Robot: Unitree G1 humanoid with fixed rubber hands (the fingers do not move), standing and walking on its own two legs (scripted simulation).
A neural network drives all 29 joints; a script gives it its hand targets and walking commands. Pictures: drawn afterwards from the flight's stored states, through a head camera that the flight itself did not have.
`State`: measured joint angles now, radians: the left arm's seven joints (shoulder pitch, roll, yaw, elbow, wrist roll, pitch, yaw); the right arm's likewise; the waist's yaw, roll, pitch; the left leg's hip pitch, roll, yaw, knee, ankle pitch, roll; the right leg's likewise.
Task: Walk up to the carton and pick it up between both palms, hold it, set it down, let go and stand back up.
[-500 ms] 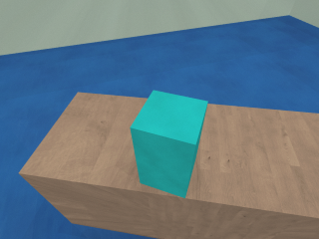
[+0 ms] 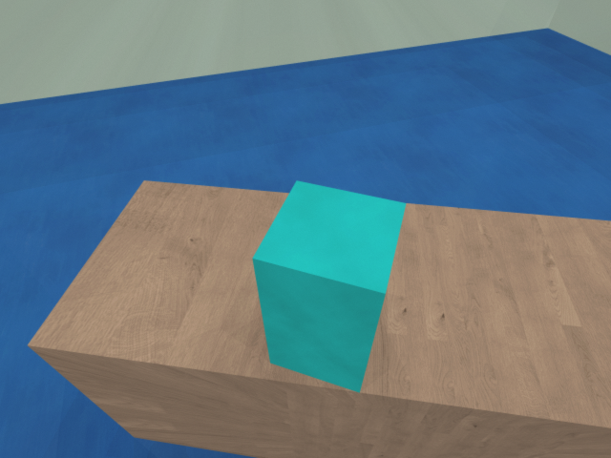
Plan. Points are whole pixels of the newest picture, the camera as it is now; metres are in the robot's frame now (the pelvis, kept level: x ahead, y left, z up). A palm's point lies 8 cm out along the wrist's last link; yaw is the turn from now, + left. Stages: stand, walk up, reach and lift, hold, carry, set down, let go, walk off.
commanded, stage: walk up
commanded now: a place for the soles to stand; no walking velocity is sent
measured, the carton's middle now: (329, 292) +0.40 -0.01 -0.03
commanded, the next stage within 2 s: reach and lift in 1.26 s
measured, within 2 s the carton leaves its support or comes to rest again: neither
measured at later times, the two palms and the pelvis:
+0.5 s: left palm out of the picture +0.07 +0.26 -0.11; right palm out of the picture +0.08 -0.24 -0.11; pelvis +0.01 +0.01 -0.01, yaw -3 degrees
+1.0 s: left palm out of the picture +0.05 +0.26 -0.11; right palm out of the picture +0.04 -0.25 -0.12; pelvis -0.01 +0.01 +0.00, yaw -6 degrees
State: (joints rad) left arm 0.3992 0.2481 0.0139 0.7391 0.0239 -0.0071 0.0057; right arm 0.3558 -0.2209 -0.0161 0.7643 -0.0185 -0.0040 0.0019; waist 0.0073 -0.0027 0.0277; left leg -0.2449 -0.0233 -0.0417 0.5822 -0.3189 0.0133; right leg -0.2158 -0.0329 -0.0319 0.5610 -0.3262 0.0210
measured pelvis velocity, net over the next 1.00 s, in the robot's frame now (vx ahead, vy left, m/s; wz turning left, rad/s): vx -0.01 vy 0.01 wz -0.10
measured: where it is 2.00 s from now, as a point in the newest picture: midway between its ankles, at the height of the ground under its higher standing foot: outside the picture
